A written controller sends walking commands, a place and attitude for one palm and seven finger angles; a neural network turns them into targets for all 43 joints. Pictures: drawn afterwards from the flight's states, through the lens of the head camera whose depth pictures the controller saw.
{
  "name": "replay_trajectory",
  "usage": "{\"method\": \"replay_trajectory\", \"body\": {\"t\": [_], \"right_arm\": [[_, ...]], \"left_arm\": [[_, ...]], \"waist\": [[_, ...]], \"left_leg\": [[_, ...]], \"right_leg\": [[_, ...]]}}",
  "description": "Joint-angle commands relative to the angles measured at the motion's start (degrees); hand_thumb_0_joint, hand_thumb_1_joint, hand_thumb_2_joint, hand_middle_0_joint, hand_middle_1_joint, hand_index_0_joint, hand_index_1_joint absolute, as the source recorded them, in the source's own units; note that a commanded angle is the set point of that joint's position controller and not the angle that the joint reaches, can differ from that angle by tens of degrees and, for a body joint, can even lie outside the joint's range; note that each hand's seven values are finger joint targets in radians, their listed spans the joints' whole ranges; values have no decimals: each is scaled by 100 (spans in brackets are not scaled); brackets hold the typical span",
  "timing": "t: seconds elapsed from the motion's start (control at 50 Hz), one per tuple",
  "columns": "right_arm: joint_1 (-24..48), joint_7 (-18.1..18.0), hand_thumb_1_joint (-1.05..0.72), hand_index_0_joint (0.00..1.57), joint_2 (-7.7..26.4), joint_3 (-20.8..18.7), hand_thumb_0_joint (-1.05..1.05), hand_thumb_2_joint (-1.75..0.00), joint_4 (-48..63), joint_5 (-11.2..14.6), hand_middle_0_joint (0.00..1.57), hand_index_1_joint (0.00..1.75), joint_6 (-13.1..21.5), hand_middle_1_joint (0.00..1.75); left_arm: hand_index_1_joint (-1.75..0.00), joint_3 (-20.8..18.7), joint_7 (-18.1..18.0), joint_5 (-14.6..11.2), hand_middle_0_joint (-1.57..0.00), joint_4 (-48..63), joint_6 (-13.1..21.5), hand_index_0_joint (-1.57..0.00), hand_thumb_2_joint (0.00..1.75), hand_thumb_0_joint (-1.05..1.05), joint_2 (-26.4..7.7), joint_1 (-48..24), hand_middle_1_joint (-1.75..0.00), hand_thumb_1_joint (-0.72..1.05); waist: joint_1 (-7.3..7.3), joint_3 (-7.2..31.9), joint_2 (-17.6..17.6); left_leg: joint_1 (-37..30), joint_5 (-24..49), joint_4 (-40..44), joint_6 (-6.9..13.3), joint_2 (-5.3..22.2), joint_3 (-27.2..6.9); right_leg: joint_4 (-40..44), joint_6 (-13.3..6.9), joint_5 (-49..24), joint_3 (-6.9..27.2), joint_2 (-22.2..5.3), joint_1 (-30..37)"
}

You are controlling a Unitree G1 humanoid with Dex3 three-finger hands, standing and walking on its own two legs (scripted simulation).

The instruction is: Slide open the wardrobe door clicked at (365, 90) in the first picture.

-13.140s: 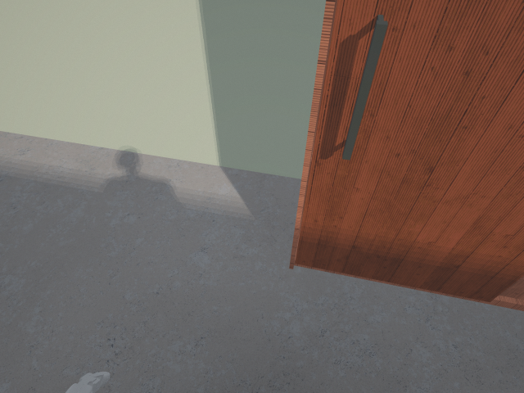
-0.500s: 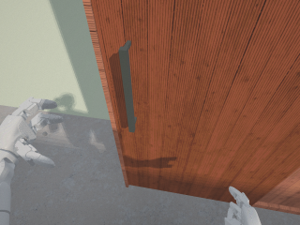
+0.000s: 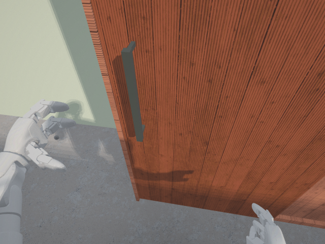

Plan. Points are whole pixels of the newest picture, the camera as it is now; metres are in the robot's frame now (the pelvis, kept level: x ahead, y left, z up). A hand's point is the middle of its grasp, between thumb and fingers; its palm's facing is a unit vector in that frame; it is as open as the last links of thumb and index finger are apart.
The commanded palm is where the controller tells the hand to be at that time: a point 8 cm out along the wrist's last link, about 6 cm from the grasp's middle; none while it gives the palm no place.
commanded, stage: move the hooked fingers beside the handle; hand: left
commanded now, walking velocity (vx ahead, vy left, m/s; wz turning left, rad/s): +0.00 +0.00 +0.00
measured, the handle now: (136, 99) +0.48 +0.12 +0.11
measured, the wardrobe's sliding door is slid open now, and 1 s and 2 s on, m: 0.00 0.00 0.00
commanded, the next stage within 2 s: none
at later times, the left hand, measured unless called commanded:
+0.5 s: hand (76, 123) +0.34 +0.24 +0.14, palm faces -0.06 -1.00 -0.02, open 14.0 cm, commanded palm +0.33 +0.28 +0.14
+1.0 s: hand (100, 110) +0.40 +0.20 +0.13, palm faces -0.05 -1.00 -0.01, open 14.0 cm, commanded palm +0.38 +0.25 +0.14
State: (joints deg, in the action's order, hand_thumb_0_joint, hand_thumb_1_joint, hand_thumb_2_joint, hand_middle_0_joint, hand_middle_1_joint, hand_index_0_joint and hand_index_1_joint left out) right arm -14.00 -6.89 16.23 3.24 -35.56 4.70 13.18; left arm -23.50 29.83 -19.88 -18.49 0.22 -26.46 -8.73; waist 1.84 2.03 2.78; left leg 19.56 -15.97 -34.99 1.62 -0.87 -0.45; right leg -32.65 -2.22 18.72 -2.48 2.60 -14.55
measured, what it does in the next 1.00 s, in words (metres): stands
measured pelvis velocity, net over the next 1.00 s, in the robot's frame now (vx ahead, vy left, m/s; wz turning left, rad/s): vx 0.02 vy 0.01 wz -0.02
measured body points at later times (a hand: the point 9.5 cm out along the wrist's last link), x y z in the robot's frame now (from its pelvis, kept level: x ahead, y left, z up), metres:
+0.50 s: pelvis +0.01 +0.02 +0.00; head +0.01 +0.01 +0.45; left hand +0.34 +0.30 +0.14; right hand +0.16 -0.22 -0.08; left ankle +0.03 +0.10 -0.73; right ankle -0.02 -0.09 -0.73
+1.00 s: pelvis +0.02 +0.01 +0.00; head +0.03 +0.00 +0.45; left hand +0.40 +0.26 +0.14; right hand +0.14 -0.24 -0.10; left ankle +0.03 +0.10 -0.73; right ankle -0.02 -0.09 -0.73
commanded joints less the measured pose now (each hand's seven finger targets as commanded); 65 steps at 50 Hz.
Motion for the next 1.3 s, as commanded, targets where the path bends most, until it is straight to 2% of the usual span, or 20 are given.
{"method": "replay_trajectory", "body": {"t": [0.0,0.04,0.14,0.2,0.24,0.26,0.32,0.44,0.6,0.7,0.74,0.82,0.84,0.86,0.96,0.98,1.1,1.16,1.2,1.28], "right_arm": [[536,-31,-90,20,669,-242,0,-90,921,3,20,30,307,30],[530,6,-90,20,698,-251,0,-90,930,-2,20,30,278,30],[517,16,-90,20,659,-241,0,-90,972,7,20,30,226,30],[495,13,-90,20,634,-244,0,-90,1013,-6,20,30,246,30],[430,8,-90,20,648,-238,0,-90,947,-21,20,30,223,30],[429,7,-90,20,658,-254,0,-90,925,-17,20,30,211,30],[429,5,-90,20,633,-240,0,-90,913,-14,20,30,200,30],[325,3,-90,20,670,-249,0,-90,819,-26,20,30,90,30],[283,53,-90,20,622,-246,0,-90,804,-52,20,30,-13,30],[193,85,-90,20,644,-270,0,-90,733,-51,20,30,-114,30],[175,107,-90,20,657,-288,0,-90,734,-71,20,30,-164,30],[137,122,-90,20,648,-290,0,-90,715,-59,20,30,-265,30],[97,128,-90,20,671,-299,0,-90,713,-60,20,30,-295,30],[135,131,-90,20,651,-295,0,-90,722,-57,20,30,-301,30],[-4,115,-90,20,679,-302,0,-90,631,-60,20,30,-398,30],[-47,108,-90,20,686,-323,0,-90,599,-65,20,30,-413,30],[-161,144,-90,20,716,-355,0,-90,611,-70,20,30,-477,30],[-220,152,-90,20,745,-346,0,-90,573,-47,20,30,-556,30],[-228,160,-90,20,740,-357,0,-90,571,-49,20,30,-572,30],[-333,177,-90,20,750,-382,0,-90,562,-64,20,30,-615,30]], "left_arm": [[-120,-447,-45,-137,-30,963,334,-30,30,0,-1547,-1771,-120,-50],[-120,-573,-106,-109,-30,858,252,-30,30,0,-1676,-1619,-120,-50],[-120,-356,-310,-7,-30,1001,229,-30,30,0,-1513,-2167,-120,-50],[-120,-245,-407,33,-30,1262,323,-30,30,0,-1367,-2230,-120,-50],[-120,-140,-448,37,-30,1156,346,-30,30,0,-1287,-2349,-120,-50],[-120,-290,-478,67,-30,1087,340,-30,30,0,-1433,-2370,-120,-50],[-120,-51,-529,144,-30,1086,326,-30,30,0,-1194,-2498,-120,-50],[-120,162,-659,223,-30,727,185,-30,30,0,-1044,-2763,-120,-50],[-120,349,-911,344,-30,800,325,-30,30,0,-828,-3202,-120,-50],[-120,526,-1045,415,-30,471,291,-30,30,0,-648,-3426,-120,-50],[-120,378,-1095,455,-30,363,279,-30,30,0,-798,-3280,-120,-50],[-120,436,-1137,480,-30,269,323,-30,30,0,-749,-3603,-120,-50],[-120,345,-1170,500,-30,189,344,-30,30,0,-868,-3563,-120,-50],[-120,518,-1171,492,-30,303,380,-30,30,0,-698,-3826,-120,-50],[-120,485,-1186,511,-30,-104,495,-30,30,0,-800,-4233,-120,-50],[-120,296,-1202,532,-30,-252,524,-30,30,0,-994,-4185,-120,-50],[-120,318,-1097,496,-30,-520,657,-30,30,0,-979,-4195,-120,-50],[-120,301,-1069,505,-30,-959,650,-30,30,0,-1069,-4329,-120,-50],[-120,363,-1067,546,-30,-991,697,-30,30,0,-1047,-4574,-120,-50],[-120,357,-1129,569,-30,-984,874,-30,30,0,-1111,-4953,-120,-50]], "waist": [[-86,1034,48],[11,1062,-99],[-87,996,23],[-91,1261,274],[-135,1263,-14],[-120,1255,104],[-140,1214,349],[-202,1130,-92],[-208,1447,265],[-277,1402,0],[-197,1499,-66],[-257,1507,34],[-233,1500,-222],[-304,1530,8],[-401,1515,-85],[-357,1538,-115],[-335,1828,-129],[-398,1512,-329],[-431,1502,-51],[-479,1774,-118]], "left_leg": [[-858,819,422,124,71,-196],[-781,946,410,118,83,-184],[-875,834,503,99,116,-213],[-1125,925,549,88,117,-238],[-1121,1016,527,96,140,-237],[-1111,1008,533,93,137,-236],[-1210,973,618,45,150,-309],[-1163,1029,613,58,181,-322],[-1466,1477,597,-28,186,-360],[-1442,1494,589,-29,195,-372],[-1397,1626,534,-2,186,-310],[-1358,1700,515,1,159,-265],[-1276,1701,487,31,166,-255],[-1345,1715,480,43,146,-218],[-1207,1571,425,92,113,-158],[-1201,1548,423,91,114,-160],[-1134,1723,312,128,70,-73],[-784,1532,300,153,57,-34],[-808,1441,275,150,39,-17],[-860,1506,196,172,37,-16]], "right_leg": [[601,163,-1213,282,-227,-330],[572,153,-1342,285,-233,-207],[589,101,-1107,186,-186,-382],[541,71,-1146,130,-167,-388],[558,77,-1240,129,-153,-355],[554,76,-1256,154,-152,-370],[526,43,-1123,77,-168,-471],[582,49,-1172,71,-154,-523],[476,17,-1423,59,-165,-483],[488,34,-1441,52,-162,-543],[482,30,-1599,78,-158,-427],[461,33,-1736,100,-167,-395],[459,39,-1775,107,-151,-332],[458,45,-1843,136,-163,-363],[471,69,-1890,189,-157,-348],[468,58,-1864,181,-151,-329],[382,87,-2290,252,-168,-141],[377,118,-2317,276,-179,-188],[370,111,-2216,305,-180,-309],[320,129,-2303,335,-170,-266]]}}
